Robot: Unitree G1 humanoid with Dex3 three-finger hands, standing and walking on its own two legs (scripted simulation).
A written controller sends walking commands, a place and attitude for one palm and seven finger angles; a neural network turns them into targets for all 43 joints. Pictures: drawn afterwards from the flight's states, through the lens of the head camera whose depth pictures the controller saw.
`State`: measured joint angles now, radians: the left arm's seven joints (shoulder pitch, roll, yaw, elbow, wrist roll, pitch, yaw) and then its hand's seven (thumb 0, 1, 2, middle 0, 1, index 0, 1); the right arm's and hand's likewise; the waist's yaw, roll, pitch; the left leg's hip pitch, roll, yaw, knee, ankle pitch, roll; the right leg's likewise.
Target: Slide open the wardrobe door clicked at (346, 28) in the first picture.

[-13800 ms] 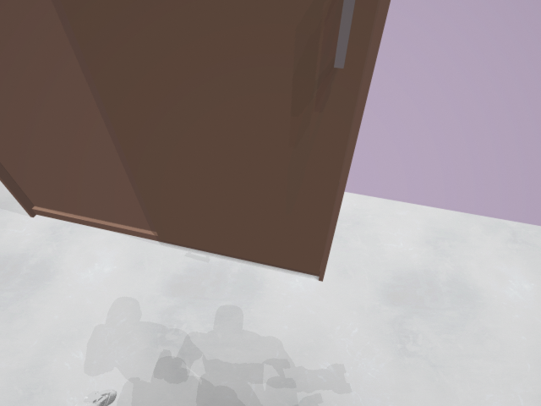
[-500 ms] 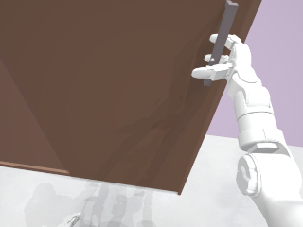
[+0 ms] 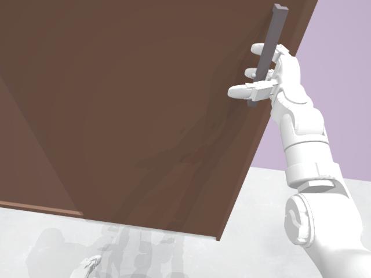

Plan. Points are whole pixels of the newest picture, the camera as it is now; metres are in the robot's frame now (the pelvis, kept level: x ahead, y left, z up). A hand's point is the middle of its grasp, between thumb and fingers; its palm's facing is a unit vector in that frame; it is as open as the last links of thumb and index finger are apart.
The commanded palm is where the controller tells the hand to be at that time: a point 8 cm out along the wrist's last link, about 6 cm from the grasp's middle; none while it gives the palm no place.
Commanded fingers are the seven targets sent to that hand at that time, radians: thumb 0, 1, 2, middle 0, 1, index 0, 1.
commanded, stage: slide the fingers in behind the handle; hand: right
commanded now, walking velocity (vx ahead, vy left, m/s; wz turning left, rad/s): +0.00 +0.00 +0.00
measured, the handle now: (263, 59) +0.50 -0.12 +0.27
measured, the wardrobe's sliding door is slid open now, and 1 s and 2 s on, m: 0.00 0.00 0.00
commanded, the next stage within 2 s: grip the handle and tug to test in 0.32 s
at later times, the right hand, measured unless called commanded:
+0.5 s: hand (253, 76) +0.44 -0.09 +0.26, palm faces +0.07 +1.00 +0.00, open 14.1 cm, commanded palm +0.42 -0.14 +0.26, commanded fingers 0.00 0.27 -0.40 0.32 1.23 0.32 1.23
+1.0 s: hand (254, 75) +0.45 -0.10 +0.26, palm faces +0.06 +1.00 +0.01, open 7.4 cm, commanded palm +0.42 -0.15 +0.26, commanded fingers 0.00 -0.90 -0.90 0.45 1.40 0.45 1.40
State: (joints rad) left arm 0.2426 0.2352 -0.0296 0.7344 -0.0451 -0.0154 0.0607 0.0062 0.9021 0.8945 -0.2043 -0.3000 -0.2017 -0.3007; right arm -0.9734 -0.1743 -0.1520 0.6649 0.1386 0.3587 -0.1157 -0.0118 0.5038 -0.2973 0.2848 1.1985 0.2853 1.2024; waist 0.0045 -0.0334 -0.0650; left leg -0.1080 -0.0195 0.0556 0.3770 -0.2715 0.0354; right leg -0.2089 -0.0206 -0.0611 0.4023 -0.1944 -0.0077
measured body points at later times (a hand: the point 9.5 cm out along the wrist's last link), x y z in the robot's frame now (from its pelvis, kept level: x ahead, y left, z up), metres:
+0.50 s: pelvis +0.00 +0.00 +0.00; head -0.02 +0.01 +0.45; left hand +0.14 +0.23 -0.12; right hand +0.43 -0.15 +0.26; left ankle -0.04 +0.09 -0.74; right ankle +0.01 -0.12 -0.74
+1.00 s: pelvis +0.00 +0.00 +0.00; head -0.02 +0.01 +0.45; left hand +0.12 +0.24 -0.11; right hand +0.44 -0.15 +0.26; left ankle -0.04 +0.09 -0.74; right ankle +0.01 -0.12 -0.74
